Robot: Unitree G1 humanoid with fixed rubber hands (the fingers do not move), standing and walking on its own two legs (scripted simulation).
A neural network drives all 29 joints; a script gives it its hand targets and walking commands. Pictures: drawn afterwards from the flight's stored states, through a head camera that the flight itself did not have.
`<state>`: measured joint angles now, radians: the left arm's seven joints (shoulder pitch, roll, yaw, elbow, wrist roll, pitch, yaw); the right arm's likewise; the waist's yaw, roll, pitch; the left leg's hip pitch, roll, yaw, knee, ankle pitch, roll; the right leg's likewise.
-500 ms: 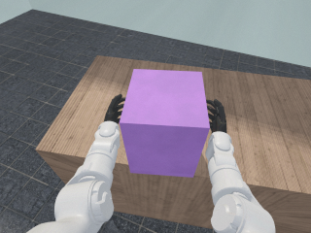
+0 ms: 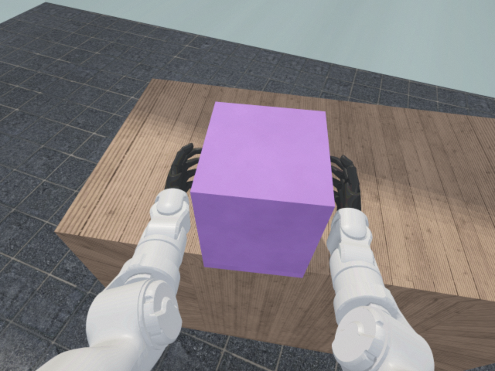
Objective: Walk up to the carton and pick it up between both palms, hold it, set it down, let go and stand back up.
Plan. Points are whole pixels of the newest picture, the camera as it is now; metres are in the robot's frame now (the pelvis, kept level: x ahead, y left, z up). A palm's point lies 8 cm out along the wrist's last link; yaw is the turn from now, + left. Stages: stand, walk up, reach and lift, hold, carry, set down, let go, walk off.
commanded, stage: set down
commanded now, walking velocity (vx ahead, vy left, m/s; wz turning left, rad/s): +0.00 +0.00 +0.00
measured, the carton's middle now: (261, 194) +0.44 +0.00 +0.01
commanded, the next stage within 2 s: none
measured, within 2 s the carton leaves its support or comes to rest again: neither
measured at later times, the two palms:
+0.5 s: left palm (177, 187) +0.41 +0.15 +0.05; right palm (346, 202) +0.39 -0.14 +0.06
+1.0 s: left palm (179, 186) +0.42 +0.15 +0.05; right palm (346, 201) +0.39 -0.14 +0.05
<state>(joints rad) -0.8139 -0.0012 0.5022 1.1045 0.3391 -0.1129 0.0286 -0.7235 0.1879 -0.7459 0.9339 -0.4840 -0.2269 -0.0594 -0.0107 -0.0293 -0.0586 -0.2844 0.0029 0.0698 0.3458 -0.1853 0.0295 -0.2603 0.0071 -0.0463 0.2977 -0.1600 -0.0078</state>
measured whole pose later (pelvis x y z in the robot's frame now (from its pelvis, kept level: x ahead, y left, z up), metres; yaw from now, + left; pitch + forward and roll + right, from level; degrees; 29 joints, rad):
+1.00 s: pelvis -0.01 +0.00 +0.00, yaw +0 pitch +12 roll -1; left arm -0.87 0.07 0.51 1.21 0.34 -0.21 0.03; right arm -0.79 0.15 -0.68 1.00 -0.46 -0.22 -0.05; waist -0.04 -0.03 -0.10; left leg -0.41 0.01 0.08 0.38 -0.17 0.03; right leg -0.39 0.01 -0.06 0.32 -0.15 -0.02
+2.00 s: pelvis -0.05 -0.02 -0.01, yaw +1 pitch +0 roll +0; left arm -0.66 0.28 0.08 0.89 -0.14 0.07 0.00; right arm -0.55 -0.06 -0.10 0.72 0.15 0.12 -0.14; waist -0.04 -0.04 -0.10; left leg -0.28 0.01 0.01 0.45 -0.17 0.00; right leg -0.27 0.02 -0.07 0.43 -0.17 -0.04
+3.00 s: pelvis -0.04 -0.01 -0.02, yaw +1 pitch +2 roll +0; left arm -0.05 0.32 -0.12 0.53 -0.36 -0.32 0.05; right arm -0.08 -0.15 -0.01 0.38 0.17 -0.10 -0.07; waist 0.01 0.00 -0.07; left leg -0.35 -0.01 0.00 0.57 -0.25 0.01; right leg -0.35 0.02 -0.01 0.57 -0.26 -0.02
